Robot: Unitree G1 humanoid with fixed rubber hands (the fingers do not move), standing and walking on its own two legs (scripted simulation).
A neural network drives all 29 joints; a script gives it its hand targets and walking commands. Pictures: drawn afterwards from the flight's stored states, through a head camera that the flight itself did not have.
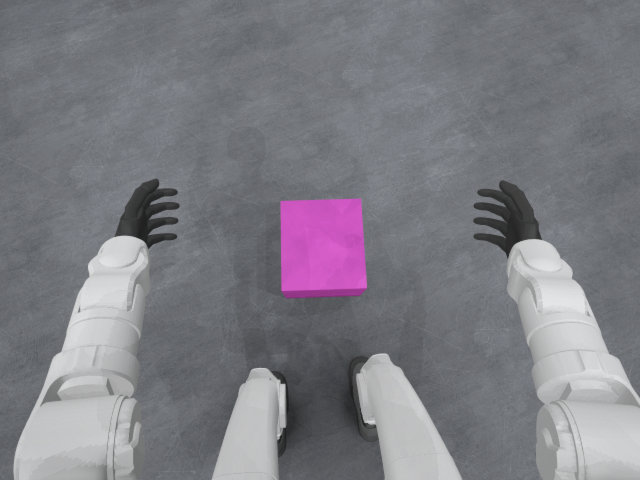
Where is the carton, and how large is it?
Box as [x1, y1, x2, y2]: [281, 199, 366, 297]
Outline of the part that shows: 360,199 281,201 281,290 286,297 359,295 366,288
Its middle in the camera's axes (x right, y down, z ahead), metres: +0.01 +0.03 +1.03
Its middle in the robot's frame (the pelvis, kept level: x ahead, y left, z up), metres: +0.51 -0.03 -0.61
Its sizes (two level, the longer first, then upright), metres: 0.230 0.206 0.157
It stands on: the floor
